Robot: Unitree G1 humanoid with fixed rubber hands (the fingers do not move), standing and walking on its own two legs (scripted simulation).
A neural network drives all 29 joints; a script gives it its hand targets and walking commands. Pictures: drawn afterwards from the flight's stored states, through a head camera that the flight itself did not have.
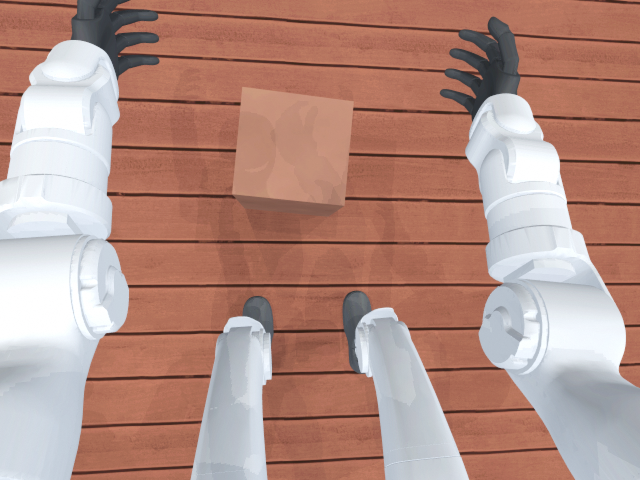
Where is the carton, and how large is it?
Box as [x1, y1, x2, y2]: [232, 87, 353, 216]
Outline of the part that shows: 242,87 232,194 245,208 328,216 343,206 353,101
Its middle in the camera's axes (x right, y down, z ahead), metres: -0.06 -0.18 +0.85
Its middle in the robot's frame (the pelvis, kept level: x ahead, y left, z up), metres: +0.54 +0.00 -0.53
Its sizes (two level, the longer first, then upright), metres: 0.210 0.200 0.250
